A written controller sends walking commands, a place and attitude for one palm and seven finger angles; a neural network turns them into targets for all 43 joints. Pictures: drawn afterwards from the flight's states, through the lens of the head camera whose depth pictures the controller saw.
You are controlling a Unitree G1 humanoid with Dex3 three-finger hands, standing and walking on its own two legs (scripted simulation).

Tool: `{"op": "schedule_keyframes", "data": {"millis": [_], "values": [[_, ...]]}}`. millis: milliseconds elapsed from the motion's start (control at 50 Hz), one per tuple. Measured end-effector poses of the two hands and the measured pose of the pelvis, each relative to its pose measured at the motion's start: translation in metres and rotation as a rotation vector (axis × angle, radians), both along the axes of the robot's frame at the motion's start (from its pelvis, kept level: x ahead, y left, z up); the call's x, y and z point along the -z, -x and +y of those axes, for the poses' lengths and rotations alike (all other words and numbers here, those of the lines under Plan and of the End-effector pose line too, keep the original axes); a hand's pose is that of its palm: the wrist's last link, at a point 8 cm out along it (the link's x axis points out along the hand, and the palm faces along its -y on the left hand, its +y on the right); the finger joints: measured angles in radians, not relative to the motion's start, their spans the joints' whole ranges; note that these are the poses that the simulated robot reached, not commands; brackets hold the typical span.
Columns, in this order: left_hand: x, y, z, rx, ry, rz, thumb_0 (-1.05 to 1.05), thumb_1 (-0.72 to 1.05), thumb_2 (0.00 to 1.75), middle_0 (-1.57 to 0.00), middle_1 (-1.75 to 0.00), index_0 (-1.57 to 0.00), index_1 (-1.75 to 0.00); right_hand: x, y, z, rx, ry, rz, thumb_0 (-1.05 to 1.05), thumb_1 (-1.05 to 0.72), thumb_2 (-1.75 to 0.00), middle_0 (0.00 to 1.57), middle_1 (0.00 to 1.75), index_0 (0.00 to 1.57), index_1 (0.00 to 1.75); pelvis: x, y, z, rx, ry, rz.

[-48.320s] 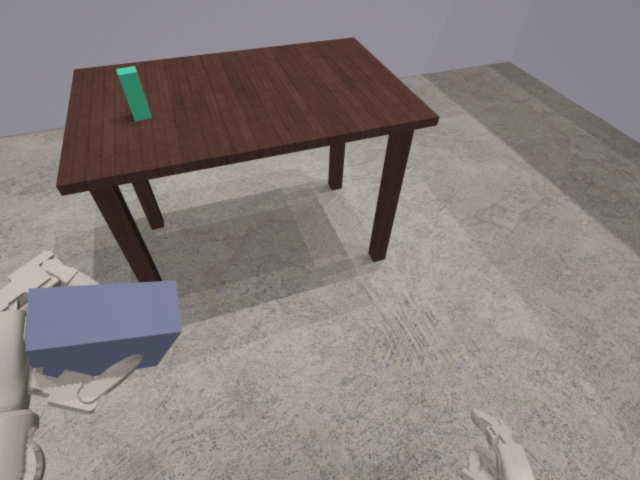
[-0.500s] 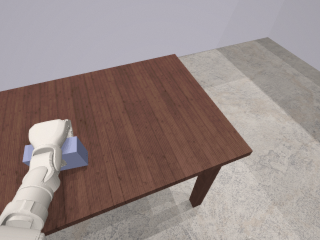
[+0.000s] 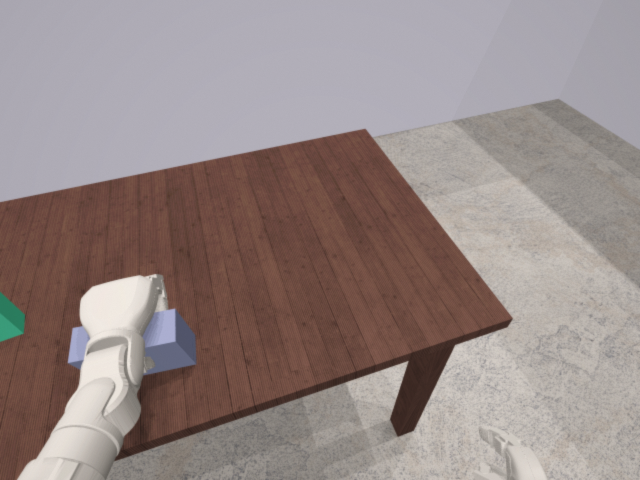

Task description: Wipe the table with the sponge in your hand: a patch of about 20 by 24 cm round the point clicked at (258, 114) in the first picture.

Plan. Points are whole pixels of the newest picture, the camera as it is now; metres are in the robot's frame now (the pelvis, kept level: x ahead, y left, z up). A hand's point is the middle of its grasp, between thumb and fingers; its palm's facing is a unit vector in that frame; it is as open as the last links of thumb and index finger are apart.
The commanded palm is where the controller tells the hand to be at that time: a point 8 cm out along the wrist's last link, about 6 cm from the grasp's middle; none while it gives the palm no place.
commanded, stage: wipe back along the first lane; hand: left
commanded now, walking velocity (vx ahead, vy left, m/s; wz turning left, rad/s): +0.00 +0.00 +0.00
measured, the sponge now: (143, 351) +0.29 +0.30 -0.05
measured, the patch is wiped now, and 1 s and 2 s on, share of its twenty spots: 1.00 1.00 1.00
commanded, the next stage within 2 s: lift the sponge slowly off the table in 0.20 s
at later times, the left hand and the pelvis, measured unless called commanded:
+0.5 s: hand (138, 347) +0.27 +0.28 +0.01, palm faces -0.07 -0.07 -0.99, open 9.1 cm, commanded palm +0.24 +0.27 +0.07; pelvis +0.00 -0.01 +0.00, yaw -1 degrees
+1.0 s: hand (133, 342) +0.26 +0.27 +0.04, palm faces -0.02 -0.09 -1.00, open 9.0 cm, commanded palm +0.24 +0.27 +0.10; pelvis -0.01 -0.01 +0.01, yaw +0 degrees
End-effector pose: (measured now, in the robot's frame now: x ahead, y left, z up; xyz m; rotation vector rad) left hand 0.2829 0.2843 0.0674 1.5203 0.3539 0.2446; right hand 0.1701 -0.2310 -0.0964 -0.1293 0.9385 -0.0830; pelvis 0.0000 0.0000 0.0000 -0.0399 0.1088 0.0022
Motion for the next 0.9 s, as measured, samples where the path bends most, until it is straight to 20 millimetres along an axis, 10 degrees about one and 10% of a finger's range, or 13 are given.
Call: {"op": "schedule_keyframes", "data": {"millis": [900], "values": [[-0.017,0.043,-0.013,0.019,0.045,-0.015,0.00,-0.50,1.01,-0.85,-1.49,-0.92,-1.49,-0.010,-0.014,-0.003,-0.029,0.025,-0.079,0.01,-0.91,-0.89,0.20,0.30,0.20,0.30,-0.006,0.008,-0.010,-0.002,-0.013,-0.077]]}}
